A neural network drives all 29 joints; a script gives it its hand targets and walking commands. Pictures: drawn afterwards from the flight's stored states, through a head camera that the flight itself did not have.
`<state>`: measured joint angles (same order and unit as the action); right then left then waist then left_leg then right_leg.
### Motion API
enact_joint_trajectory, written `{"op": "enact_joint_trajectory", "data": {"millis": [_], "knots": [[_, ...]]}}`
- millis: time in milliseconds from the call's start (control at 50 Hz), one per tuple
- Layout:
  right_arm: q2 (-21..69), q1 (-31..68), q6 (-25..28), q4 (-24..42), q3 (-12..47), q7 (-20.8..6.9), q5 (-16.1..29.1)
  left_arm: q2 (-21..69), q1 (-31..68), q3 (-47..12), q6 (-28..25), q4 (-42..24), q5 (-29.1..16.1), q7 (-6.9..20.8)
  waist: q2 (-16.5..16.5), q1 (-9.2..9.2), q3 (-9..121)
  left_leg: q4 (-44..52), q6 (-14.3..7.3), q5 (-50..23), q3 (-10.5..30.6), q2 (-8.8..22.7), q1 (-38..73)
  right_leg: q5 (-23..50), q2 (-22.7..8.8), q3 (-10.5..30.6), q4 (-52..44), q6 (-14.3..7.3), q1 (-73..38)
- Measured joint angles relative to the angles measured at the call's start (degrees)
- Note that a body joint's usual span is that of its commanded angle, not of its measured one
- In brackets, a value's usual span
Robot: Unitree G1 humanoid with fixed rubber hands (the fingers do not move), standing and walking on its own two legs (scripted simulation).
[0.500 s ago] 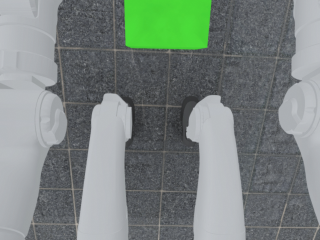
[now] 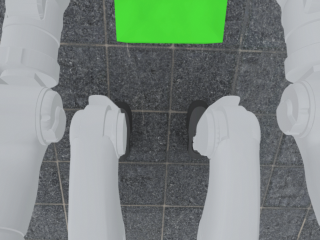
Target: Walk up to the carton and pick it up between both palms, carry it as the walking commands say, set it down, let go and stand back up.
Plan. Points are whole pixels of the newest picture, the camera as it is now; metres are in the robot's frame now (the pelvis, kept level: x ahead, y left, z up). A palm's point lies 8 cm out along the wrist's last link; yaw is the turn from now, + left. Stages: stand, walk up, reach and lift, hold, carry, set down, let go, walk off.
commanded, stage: reach and lift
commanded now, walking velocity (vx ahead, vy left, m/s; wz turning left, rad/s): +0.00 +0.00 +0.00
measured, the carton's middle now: out of the picture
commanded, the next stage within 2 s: none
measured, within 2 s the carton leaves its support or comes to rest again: neither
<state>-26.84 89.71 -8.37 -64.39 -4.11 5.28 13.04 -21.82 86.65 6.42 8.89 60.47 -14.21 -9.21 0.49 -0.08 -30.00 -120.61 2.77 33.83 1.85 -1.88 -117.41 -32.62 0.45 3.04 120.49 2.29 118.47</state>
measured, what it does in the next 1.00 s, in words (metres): stands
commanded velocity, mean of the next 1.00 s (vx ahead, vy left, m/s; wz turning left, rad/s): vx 0.00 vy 0.00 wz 0.00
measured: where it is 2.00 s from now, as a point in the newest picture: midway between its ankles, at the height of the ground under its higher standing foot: (158, 139)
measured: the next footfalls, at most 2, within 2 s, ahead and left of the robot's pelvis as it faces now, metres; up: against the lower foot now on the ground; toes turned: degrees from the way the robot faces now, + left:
none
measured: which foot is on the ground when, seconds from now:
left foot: down 0.00-1.00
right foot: down 0.00-1.00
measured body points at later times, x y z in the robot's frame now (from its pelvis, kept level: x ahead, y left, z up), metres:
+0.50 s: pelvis +0.01 +0.00 -0.05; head +0.40 -0.01 +0.17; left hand +0.56 +0.18 -0.26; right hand +0.57 -0.21 -0.26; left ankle +0.12 +0.13 -0.37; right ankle +0.12 -0.13 -0.37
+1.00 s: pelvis +0.01 +0.00 -0.05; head +0.39 -0.01 +0.17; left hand +0.56 +0.16 -0.26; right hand +0.57 -0.19 -0.26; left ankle +0.12 +0.13 -0.37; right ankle +0.12 -0.13 -0.37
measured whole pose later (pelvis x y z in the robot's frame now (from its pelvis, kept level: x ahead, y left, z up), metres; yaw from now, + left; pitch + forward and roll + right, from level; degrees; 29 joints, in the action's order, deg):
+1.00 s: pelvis +0.01 +0.00 -0.05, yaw +0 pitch +33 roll +1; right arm -23.4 91.0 -2.1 -72.6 -2.5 4.2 12.0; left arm -19.1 89.1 4.4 2.2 71.0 -13.9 -6.8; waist 0.9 -0.5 -29.9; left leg -129.4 2.9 35.1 1.7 -2.2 -126.9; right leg -34.1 0.3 3.4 129.3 2.7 127.9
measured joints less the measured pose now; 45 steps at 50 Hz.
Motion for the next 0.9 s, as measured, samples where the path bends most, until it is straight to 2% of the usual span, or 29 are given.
{"op": "enact_joint_trajectory", "data": {"millis": [280,420,640,900], "knots": [[0.61,1.33,3.90,-5.62,1.35,-0.36,0.90,-0.35,1.65,-3.76,-3.83,6.36,-2.41,1.06,0.01,-0.23,-0.02,-6.75,0.46,-0.38,0.21,-0.55,-9.23,0.30,0.21,0.19,6.71,0.37,9.14],[1.23,0.40,5.37,-8.10,1.71,-0.89,0.88,0.10,1.15,-3.79,-5.46,9.89,-2.43,1.76,0.11,-0.12,0.06,-8.96,0.37,1.43,0.23,-0.31,-9.34,-1.30,0.12,0.08,8.82,0.30,9.34],[1.64,0.14,6.40,-7.66,0.43,-1.50,-1.12,0.31,0.63,-3.00,-6.75,9.45,-1.50,2.60,0.59,-0.31,0.11,-10.01,0.34,2.55,0.08,-0.45,-9.48,-2.63,-0.14,0.21,9.96,0.36,9.34],[2.81,0.42,6.11,-7.64,1.23,-1.47,-0.88,1.62,1.50,-2.42,-6.69,9.78,-0.54,2.44,0.39,-0.48,0.11,-9.18,0.15,1.68,-0.08,-0.37,-9.52,-1.79,-0.14,0.31,9.14,0.44,9.36]]}}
